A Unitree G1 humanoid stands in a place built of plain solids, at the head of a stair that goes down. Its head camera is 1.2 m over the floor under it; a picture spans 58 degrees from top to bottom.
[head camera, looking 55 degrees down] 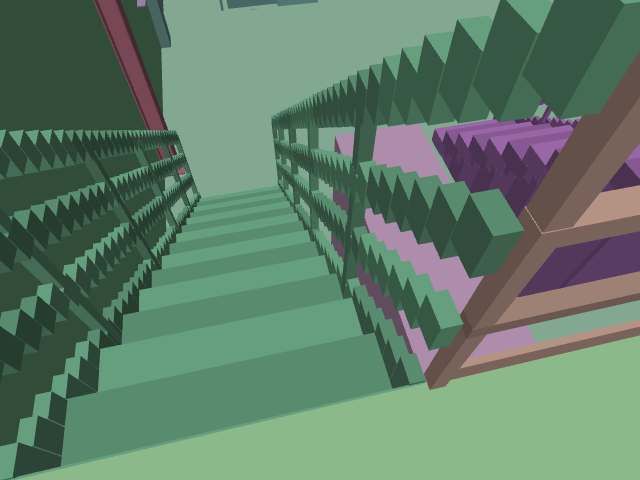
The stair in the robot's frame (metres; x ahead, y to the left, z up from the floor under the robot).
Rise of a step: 0.21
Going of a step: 0.25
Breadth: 1.11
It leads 13 degrees to the left of straight ahead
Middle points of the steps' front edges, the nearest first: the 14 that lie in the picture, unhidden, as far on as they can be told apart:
0.25 0.25 0.00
0.49 0.30 -0.21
0.73 0.36 -0.42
0.97 0.41 -0.63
1.22 0.47 -0.84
1.46 0.52 -1.05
1.70 0.58 -1.26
1.95 0.63 -1.47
2.19 0.69 -1.68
2.43 0.74 -1.89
2.67 0.80 -2.10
2.92 0.85 -2.31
3.16 0.91 -2.52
3.40 0.96 -2.73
